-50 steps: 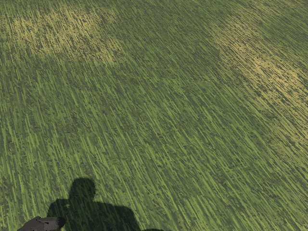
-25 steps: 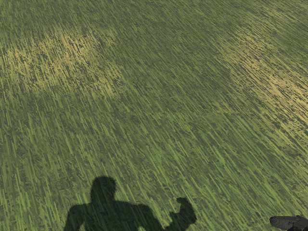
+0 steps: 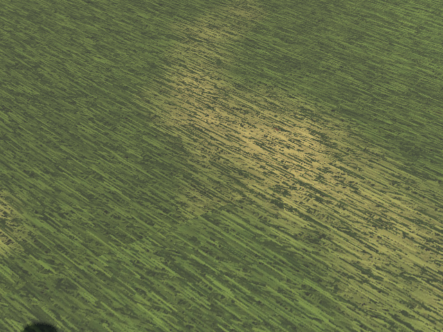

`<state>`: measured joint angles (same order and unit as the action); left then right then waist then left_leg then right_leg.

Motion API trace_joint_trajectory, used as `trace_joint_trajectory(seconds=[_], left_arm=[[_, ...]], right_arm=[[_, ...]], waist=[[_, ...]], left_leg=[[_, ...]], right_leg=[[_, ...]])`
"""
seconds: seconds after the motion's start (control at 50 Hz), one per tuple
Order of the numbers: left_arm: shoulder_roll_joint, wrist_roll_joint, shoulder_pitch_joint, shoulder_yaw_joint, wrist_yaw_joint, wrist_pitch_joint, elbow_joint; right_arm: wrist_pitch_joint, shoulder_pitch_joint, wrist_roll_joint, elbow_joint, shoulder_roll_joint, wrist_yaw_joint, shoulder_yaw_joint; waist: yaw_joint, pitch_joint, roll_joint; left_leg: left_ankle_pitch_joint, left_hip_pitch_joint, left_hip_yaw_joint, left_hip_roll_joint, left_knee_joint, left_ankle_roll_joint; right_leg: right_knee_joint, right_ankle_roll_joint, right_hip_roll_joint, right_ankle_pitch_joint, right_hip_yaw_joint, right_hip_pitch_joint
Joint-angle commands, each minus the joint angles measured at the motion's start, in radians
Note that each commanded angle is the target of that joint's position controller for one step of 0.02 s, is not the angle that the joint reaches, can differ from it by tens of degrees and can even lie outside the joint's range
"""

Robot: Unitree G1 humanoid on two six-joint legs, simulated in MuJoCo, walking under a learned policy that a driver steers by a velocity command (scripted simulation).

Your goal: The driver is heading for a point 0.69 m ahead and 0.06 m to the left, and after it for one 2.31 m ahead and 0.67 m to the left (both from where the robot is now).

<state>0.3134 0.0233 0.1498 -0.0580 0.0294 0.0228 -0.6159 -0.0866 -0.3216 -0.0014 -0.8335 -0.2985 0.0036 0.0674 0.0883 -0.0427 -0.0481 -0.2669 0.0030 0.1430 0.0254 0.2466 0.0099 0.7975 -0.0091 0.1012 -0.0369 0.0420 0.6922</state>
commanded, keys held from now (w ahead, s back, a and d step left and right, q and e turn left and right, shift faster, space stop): w+e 0.12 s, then w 0.06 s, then w+q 0.54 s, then q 0.28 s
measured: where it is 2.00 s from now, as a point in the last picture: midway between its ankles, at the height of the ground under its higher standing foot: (206, 257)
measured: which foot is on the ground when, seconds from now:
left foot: down 0.00-0.16, up 0.18-0.68, down 0.70-1.00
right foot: up 0.00-0.12, down 0.14-0.74, up 0.76-1.00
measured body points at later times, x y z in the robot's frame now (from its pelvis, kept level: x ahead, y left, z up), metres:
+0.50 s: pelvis +0.29 -0.06 +0.00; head +0.31 -0.07 +0.45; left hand +0.33 +0.18 -0.12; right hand +0.43 -0.30 -0.11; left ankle +0.50 +0.10 -0.65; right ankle +0.21 -0.13 -0.74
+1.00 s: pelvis +0.59 -0.01 +0.00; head +0.61 -0.01 +0.45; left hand +0.73 +0.27 -0.08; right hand +0.70 -0.26 -0.12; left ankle +0.60 +0.07 -0.74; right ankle +0.73 -0.16 -0.69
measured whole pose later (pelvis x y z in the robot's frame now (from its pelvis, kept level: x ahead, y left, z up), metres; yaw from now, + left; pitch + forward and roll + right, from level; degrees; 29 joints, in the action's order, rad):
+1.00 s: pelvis +0.59 -0.01 +0.00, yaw +13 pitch +2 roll +1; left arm 0.29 -0.06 0.11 0.02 0.01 0.07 -0.69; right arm -0.14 -0.33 0.05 -0.81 -0.30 0.08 0.04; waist 0.06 -0.01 0.00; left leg -0.13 -0.24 -0.11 0.14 0.36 0.09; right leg 0.85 -0.08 0.10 -0.28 0.07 0.63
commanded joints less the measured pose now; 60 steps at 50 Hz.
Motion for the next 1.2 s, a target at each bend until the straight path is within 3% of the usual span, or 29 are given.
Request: trace_joint_trajectory(seconds=[0.02, 0.1, 0.14, 0.16, 0.18, 0.2, 0.22, 0.24, 0.26, 0.28, 0.34, 0.42, 0.52, 0.66, 0.7, 0.72, 0.74, 0.76, 0.78, 0.8, 0.84, 0.88, 0.94, 1.02, 1.08, 1.14, 1.16, 1.18, 1.2], left_arm=[[0.021, 0.003, -0.1, 0.003, 0.021, 0.017, 0.102], [0.075, -0.006, -0.071, -0.024, 0.028, 0.005, 0.127], [0.161, -0.003, 0.204, -0.077, 0.009, -0.009, 0.061], [0.252, 0.002, 0.301, -0.097, -0.014, -0.017, 0.043], [0.273, 0.003, 0.269, -0.085, -0.008, -0.002, 0.077], [0.172, -0.008, 0.266, -0.058, 0.001, 0.009, 0.064], [0.148, -0.014, 0.229, -0.047, 0.002, 0.018, 0.054], [0.124, -0.016, 0.168, -0.039, 0.002, 0.025, 0.045], [-0.012, -0.086, 0.287, 0.011, -0.004, 0.085, -0.056], [-0.004, -0.093, 0.241, 0.012, -0.006, 0.093, -0.053], [0.043, -0.099, 0.163, -0.001, 0.004, 0.108, -0.029], [0.05, -0.125, 0.222, 0.013, 0.012, 0.111, -0.069], [0.048, -0.121, 0.294, 0.035, 0.027, 0.097, -0.136], [0.103, -0.115, 0.374, 0.02, 0.026, 0.083, -0.254], [0.142, -0.129, 0.34, 0.012, 0.026, 0.088, -0.251], [0.095, -0.156, 0.407, 0.032, 0.017, 0.096, -0.237], [0.054, -0.164, 0.488, 0.065, 0.02, 0.107, -0.212], [0.099, -0.122, 0.307, 0.046, 0.056, 0.101, -0.193], [0.069, -0.069, 0.089, 0.044, 0.058, 0.097, -0.113], [0.093, -0.076, 0.022, 0.042, 0.034, 0.106, -0.083], [0.062, -0.114, 0.107, 0.058, -0.017, 0.093, -0.078], [0.056, -0.113, 0.18, 0.061, -0.045, 0.069, -0.079], [0.067, -0.075, 0.199, 0.06, -0.034, 0.041, -0.102], [0.042, -0.09, 0.055, 0.072, -0.011, 0.031, -0.057], [0.104, -0.077, 0.032, 0.049, -0.032, 0.057, -0.053], [0.16, -0.036, 0.093, 0.023, -0.062, 0.08, -0.056], [0.248, -0.024, 0.172, -0.004, -0.078, 0.097, -0.038], [0.249, -0.058, 0.158, -0.007, -0.062, 0.1, -0.009], [0.196, -0.085, 0.137, -0.01, -0.06, 0.101, -0.017]], right_arm=[[-0.007, 0.047, -0.015, 0.055, -0.175, -0.004, 0.037], [0.018, 0.033, -0.033, 0.044, -0.228, -0.011, 0.055], [0.024, 0.027, -0.032, 0.048, -0.208, -0.018, 0.045], [0.015, -0.026, 0.012, 0.076, -0.107, -0.013, 0.01], [-0.014, -0.063, 0.013, 0.106, -0.073, 0.002, -0.015], [-0.029, 0.016, -0.03, 0.095, -0.175, 0.016, 0.014], [-0.036, 0.079, -0.053, 0.117, -0.166, 0.02, 0.008], [-0.034, 0.101, -0.041, 0.11, -0.141, 0.012, 0.003], [-0.049, 0.055, 0.135, 0.106, -0.032, 0.033, -0.05], [-0.042, 0.03, 0.143, 0.097, 0.004, 0.042, -0.057], [-0.017, 0.046, 0.074, 0.086, -0.056, 0.069, -0.05], [-0.012, 0.145, 0.072, 0.107, -0.036, 0.067, -0.062], [0.012, 0.242, 0.069, 0.14, -0.005, 0.086, -0.07], [0.012, 0.358, 0.053, 0.192, -0.054, 0.074, -0.038], [-0.002, 0.247, 0.034, 0.174, -0.116, 0.057, -0.01], [-0.013, 0.058, 0.022, 0.108, -0.171, 0.047, 0.01], [-0.013, -0.173, 0.017, 0.056, -0.175, 0.036, 0.024], [0.001, -0.353, 0.041, -0.001, -0.164, 0.033, 0.014], [-0.027, -0.364, 0.051, -0.037, -0.202, 0.028, 0.035], [-0.05, -0.238, 0.032, -0.019, -0.212, 0.027, 0.044], [-0.063, -0.017, 0.022, 0.016, -0.093, 0.03, -0.001], [-0.059, 0.139, 0.026, 0.089, -0.093, 0.051, -0.01], [-0.083, 0.185, 0.046, 0.146, -0.207, 0.073, 0.026], [-0.064, 0.073, 0.064, 0.173, -0.199, 0.079, 0.026], [-0.041, 0.064, 0.053, 0.213, -0.197, 0.089, 0.028], [-0.029, 0.069, 0.039, 0.225, -0.138, 0.097, 0.004], [-0.031, 0.008, 0.032, 0.25, -0.051, 0.093, -0.026], [-0.043, -0.061, 0.06, 0.264, -0.024, 0.077, -0.037], [-0.023, -0.017, 0.073, 0.243, -0.128, 0.065, -0.007]], waist=[[-0.009, -0.03, 0.097], [-0.066, 0.024, 0.134], [-0.219, 0.174, 0.095], [-0.21, 0.272, -0.116], [-0.155, 0.448, -0.228], [-0.211, 0.393, -0.075], [-0.195, 0.242, -0.056], [-0.153, 0.156, 0.023], [-0.142, 0.075, -0.005], [-0.096, 0.044, -0.026], [-0.084, 0.07, -0.003], [-0.108, 0.042, 0.013], [-0.127, -0.002, -0.008], [-0.117, -0.041, -0.04], [-0.034, 0.04, -0.044], [-0.025, 0.218, 0.027], [0.059, 0.484, 0.133], [0.158, 0.537, 0.173], [0.181, 0.306, 0.115], [0.125, 0.144, 0.111], [-0.052, 0.144, 0.089], [-0.16, 0.129, 0.068], [-0.169, 0.107, 0.056], [-0.093, 0.103, 0.115], [-0.078, 0.109, 0.116], [-0.122, 0.161, 0.057], [-0.117, 0.324, -0.107], [-0.105, 0.389, -0.22], [-0.12, 0.24, -0.03]], left_leg=[[0.39, -0.013, -0.069, -0.274, -0.073, 0.142], [0.827, 0.079, 0.0, -0.293, 0.121, 0.102], [0.873, -0.082, 0.046, -0.241, 0.501, 0.053], [0.248, -0.429, 0.056, -0.152, 0.852, 0.005], [-0.329, -0.674, -0.138, 0.012, 1.113, -0.024], [-0.261, -0.757, -0.237, -0.058, 1.147, -0.01], [-0.193, -0.779, -0.209, -0.097, 1.104, 0.006], [-0.121, -0.744, -0.201, -0.144, 1.023, 0.007], [-0.024, -0.728, -0.24, -0.154, 1.011, 0.024], [0.037, -0.707, -0.235, -0.164, 0.977, 0.027], [0.14, -0.735, -0.225, -0.164, 0.935, 0.012], [0.325, -0.873, -0.255, -0.149, 0.753, -0.02], [0.535, -0.757, -0.163, -0.096, 0.508, 0.0], [0.288, -0.649, -0.088, 0.009, 0.286, 0.094], [0.262, -0.355, -0.031, 0.093, 0.306, 0.154], [0.366, 0.08, -0.117, 0.068, 0.471, 0.237], [0.33, 0.594, -0.482, -0.14, 0.442, 0.441], [0.482, 0.678, -0.802, -0.31, 0.23, 0.503], [0.553, 0.524, -0.711, -0.297, 0.181, 0.376], [0.662, 0.279, -0.624, -0.29, 0.185, 0.359], [0.845, -0.105, -0.507, -0.244, 0.101, 0.374], [0.769, -0.359, -0.46, -0.197, 0.005, 0.36], [0.698, -0.508, -0.368, -0.115, -0.014, 0.291], [0.62, -0.432, -0.413, -0.102, 0.053, 0.256], [0.571, -0.274, -0.526, -0.152, 0.14, 0.249], [0.523, -0.289, -0.55, -0.083, 0.309, 0.151], [0.233, -0.414, -0.413, 0.06, 0.537, 0.034], [-0.474, -0.658, -0.309, 0.146, 0.769, -0.042], [-0.469, -0.694, -0.279, 0.038, 0.942, -0.068]], right_leg=[[-0.109, 0.026, -0.01, 0.051, -0.04, -0.035], [-0.163, 0.099, -0.097, -0.13, -0.125, -0.174], [-0.243, 0.169, -0.16, -0.076, -0.119, -0.599], [-0.258, 0.267, 0.07, -0.076, 0.238, -0.938], [-0.44, 0.432, 0.267, -0.248, 0.771, -1.103], [-0.488, 0.371, 0.254, -0.302, 0.673, -1.049], [-0.49, 0.329, 0.221, -0.25, 0.514, -0.905], [-0.496, 0.29, 0.177, -0.145, 0.394, -0.758], [-0.508, 0.244, 0.113, -0.209, 0.289, -0.626], [-0.55, 0.23, 0.112, -0.193, 0.243, -0.541], [-0.608, 0.261, 0.12, -0.119, 0.161, -0.477], [-0.646, 0.293, 0.155, 0.078, 0.063, -0.582], [-0.652, 0.244, 0.123, 0.168, -0.1, -0.591], [-0.553, 0.172, 0.172, 0.545, -0.178, -0.87], [-0.353, 0.119, 0.14, 0.88, -0.244, -0.785], [-0.094, 0.043, 0.099, 0.802, -0.241, -0.534], [0.254, -0.096, 0.005, 0.416, -0.187, -0.136], [0.581, -0.13, -0.182, -0.535, -0.104, 0.024], [0.652, -0.071, -0.136, -0.519, 0.042, 0.179], [0.635, -0.073, -0.064, -0.515, 0.083, 0.196], [0.472, -0.037, 0.004, -0.472, 0.077, -0.061], [0.354, -0.052, 0.013, -0.476, 0.048, -0.246], [0.151, -0.085, -0.02, -0.285, -0.04, -0.365], [-0.02, -0.072, -0.071, -0.068, -0.045, -0.377], [-0.149, -0.06, -0.085, -0.116, -0.015, -0.338], [-0.374, 0.076, -0.045, 0.221, 0.012, -0.559], [-0.4, 0.325, 0.18, 0.665, 0.235, -0.834], [-0.434, 0.569, 0.406, 0.805, 0.483, -0.959], [-0.475, 0.484, 0.397, 0.636, 0.425, -0.794]])
Velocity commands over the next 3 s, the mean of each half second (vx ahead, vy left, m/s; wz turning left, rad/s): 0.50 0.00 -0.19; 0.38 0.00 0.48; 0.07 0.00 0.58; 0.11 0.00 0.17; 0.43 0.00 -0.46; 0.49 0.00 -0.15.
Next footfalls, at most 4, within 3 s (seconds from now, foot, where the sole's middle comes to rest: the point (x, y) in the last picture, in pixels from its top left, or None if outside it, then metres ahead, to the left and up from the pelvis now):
0.14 right None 0.25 -0.14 -0.78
0.70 left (189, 279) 0.63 0.07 -0.78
1.14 right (238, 230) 0.79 -0.10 -0.78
1.60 left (178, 281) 0.63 0.11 -0.78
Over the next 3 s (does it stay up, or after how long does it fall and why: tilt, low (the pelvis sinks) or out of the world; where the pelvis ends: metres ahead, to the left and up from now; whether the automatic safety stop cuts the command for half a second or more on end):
stays up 1.27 0.14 -0.16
